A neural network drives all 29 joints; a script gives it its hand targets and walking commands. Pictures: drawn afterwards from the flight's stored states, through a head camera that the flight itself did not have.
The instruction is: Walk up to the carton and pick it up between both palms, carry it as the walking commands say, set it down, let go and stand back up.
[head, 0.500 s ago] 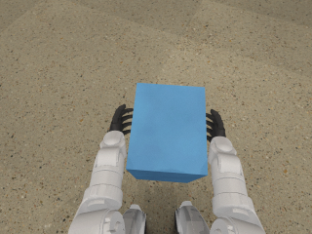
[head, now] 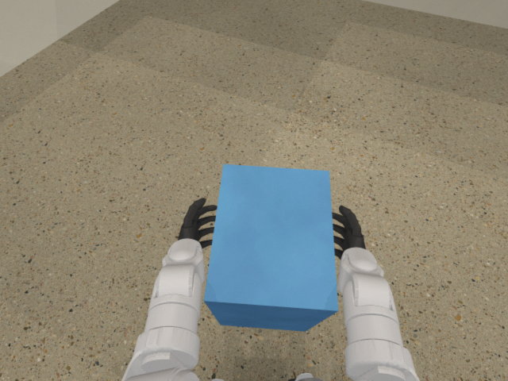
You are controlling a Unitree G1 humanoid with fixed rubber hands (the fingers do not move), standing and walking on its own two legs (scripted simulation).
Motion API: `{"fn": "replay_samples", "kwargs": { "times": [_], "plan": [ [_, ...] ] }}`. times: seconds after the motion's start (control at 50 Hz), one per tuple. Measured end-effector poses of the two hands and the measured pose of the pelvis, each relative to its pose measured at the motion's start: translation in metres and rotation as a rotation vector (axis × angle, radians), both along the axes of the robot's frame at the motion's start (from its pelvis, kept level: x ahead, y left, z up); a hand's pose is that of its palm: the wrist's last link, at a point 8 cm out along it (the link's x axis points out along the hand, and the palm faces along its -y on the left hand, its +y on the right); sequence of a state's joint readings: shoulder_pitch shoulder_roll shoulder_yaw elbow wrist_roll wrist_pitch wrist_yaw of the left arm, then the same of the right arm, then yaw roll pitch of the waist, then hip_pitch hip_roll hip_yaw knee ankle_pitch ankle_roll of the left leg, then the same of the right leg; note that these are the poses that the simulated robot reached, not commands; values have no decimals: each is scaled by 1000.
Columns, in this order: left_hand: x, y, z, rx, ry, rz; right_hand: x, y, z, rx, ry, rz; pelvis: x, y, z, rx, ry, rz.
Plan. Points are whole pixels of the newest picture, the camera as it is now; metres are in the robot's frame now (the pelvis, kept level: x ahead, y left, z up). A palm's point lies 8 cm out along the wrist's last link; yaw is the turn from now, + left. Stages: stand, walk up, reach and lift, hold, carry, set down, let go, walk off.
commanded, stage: reach and lift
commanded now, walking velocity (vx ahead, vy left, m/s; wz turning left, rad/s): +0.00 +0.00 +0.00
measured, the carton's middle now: (268, 256) +0.35 -0.01 -0.08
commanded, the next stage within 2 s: hold in 1.96 s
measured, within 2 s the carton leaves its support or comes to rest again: neither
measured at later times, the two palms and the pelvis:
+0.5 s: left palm (179, 235) +0.32 +0.12 +0.06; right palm (364, 245) +0.31 -0.15 +0.05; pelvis +0.01 +0.00 +0.02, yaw +0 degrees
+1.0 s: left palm (170, 241) +0.31 +0.13 +0.07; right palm (362, 243) +0.30 -0.14 +0.07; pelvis +0.00 +0.00 +0.02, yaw +0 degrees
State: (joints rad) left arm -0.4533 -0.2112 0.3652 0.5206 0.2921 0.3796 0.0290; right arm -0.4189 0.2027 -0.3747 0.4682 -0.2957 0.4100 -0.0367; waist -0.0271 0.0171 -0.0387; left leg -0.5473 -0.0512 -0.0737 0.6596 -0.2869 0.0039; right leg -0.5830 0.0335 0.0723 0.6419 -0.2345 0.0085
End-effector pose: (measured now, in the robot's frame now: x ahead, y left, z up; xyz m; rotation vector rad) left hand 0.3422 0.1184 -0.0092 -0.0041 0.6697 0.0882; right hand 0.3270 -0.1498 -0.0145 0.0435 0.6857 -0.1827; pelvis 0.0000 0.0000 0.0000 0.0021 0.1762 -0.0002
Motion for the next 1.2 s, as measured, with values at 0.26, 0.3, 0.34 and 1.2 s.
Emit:
{"fn": "replay_samples", "kwargs": {
  "times": [0.26, 0.3, 0.34, 1.2],
  "plan": [
    [-8, 2, 38, 25, -6, -19, -7, 2, 39, -24, -4, 20, 6, 2, 15, -3, -130, 2],
    [-10, 2, 43, 28, -7, -23, -9, 2, 45, -26, -5, 21, 6, 3, 16, -4, -148, 2],
    [-11, 2, 48, 31, -9, -26, -11, 2, 49, -28, -7, 21, 7, 3, 17, -4, -166, 2],
    [-36, 19, 82, 24, -7, 51, -15, 18, 86, -37, -7, 97, 5, -5, 20, -2, -304, 8]
  ]
}}
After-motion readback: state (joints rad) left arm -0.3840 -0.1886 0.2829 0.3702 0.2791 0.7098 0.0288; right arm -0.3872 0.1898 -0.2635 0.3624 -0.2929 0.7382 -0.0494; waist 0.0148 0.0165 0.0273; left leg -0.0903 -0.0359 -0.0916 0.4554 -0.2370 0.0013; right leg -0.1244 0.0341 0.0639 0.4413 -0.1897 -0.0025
